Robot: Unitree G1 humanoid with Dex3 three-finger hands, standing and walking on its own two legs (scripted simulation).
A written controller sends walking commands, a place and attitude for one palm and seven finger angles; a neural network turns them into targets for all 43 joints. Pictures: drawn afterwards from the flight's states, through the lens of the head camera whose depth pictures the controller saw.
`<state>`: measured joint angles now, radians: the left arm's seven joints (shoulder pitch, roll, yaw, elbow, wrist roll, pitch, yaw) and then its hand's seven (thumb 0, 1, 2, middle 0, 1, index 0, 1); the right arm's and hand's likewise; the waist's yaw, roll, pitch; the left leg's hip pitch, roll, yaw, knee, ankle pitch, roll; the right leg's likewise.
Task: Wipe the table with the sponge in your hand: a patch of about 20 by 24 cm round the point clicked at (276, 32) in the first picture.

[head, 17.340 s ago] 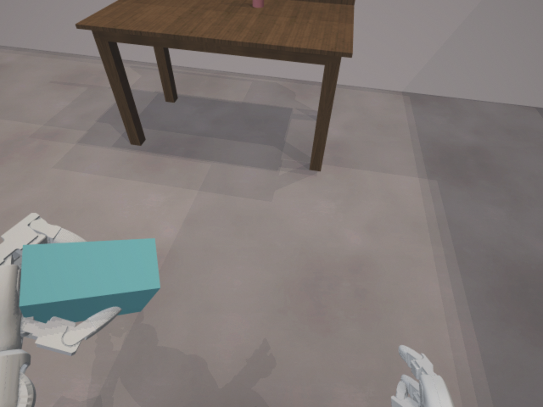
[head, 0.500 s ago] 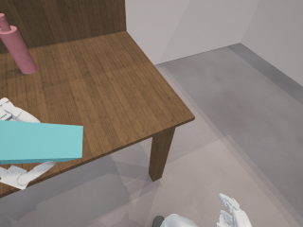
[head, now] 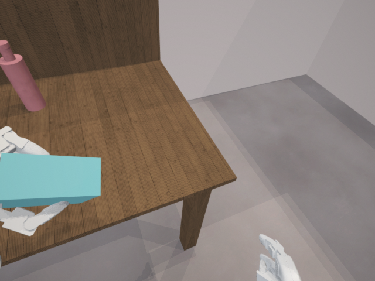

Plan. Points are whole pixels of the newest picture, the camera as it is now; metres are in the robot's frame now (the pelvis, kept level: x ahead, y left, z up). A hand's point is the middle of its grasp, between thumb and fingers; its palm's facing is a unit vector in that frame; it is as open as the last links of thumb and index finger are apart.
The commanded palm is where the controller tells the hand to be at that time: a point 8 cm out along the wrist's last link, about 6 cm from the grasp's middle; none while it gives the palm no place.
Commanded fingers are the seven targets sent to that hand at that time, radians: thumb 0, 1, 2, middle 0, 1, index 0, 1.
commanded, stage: shuffle to correct the standing spot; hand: left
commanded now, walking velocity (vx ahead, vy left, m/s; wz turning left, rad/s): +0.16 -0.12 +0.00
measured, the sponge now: (63, 182) +0.23 +0.23 +0.15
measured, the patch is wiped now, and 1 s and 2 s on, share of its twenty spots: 0.00 0.00 0.00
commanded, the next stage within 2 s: come to a stop and stand still in 0.08 s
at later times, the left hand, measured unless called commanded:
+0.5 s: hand (93, 153) +0.27 +0.19 +0.18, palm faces +0.43 -0.78 -0.45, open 10.0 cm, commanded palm +0.22 +0.22 +0.18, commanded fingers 0.00 0.10 1.30 -1.20 -1.60 -1.20 -1.60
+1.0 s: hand (59, 181) +0.23 +0.24 +0.15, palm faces +0.32 -0.87 -0.39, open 10.0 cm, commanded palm +0.18 +0.28 +0.18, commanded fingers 0.00 0.10 1.30 -1.20 -1.60 -1.20 -1.60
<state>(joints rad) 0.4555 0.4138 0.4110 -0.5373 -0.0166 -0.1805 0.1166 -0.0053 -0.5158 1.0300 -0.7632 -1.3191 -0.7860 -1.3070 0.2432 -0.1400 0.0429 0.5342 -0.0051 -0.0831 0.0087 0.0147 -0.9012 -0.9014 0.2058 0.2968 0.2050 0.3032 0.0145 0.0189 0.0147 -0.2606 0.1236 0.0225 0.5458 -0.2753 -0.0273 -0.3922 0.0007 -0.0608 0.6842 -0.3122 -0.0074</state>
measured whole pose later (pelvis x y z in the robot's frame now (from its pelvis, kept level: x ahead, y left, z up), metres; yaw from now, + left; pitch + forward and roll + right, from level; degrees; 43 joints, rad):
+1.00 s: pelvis +0.02 +0.00 -0.01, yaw +0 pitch -3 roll +0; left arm 0.47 0.37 0.32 -0.46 -0.03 -0.24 0.09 0.00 -0.52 1.03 -0.77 -1.31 -0.79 -1.30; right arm 0.23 -0.18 0.02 0.56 0.02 -0.15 0.00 0.02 -0.90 -0.90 0.20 0.30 0.20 0.30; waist 0.00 -0.03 0.05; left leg -0.28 -0.02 0.09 0.53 -0.21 0.07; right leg -0.28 -0.04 -0.01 0.53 -0.21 0.02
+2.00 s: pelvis +0.04 +0.01 +0.00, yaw +7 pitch -1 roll -2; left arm 0.40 0.34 0.34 -0.39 -0.01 -0.21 0.08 0.00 -0.52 1.03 -0.77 -1.31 -0.79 -1.30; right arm 0.23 -0.19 0.02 0.60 0.00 -0.17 -0.03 0.02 -0.90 -0.90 0.20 0.30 0.20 0.30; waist 0.01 -0.02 0.02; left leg -0.27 0.01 0.10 0.46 -0.19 0.06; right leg -0.20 0.04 0.09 0.40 -0.19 0.02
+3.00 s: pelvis +0.05 -0.01 +0.00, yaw +7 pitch +0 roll -1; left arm 0.46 0.36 0.33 -0.44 -0.04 -0.16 0.10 -0.01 -0.52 1.03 -0.76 -1.31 -0.79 -1.30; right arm 0.22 -0.20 0.00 0.59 0.01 -0.12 -0.06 0.02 -0.90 -0.90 0.20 0.30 0.20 0.30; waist 0.00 0.00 0.01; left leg -0.24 0.01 0.09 0.41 -0.17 0.04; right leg -0.17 0.05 0.08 0.35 -0.18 0.00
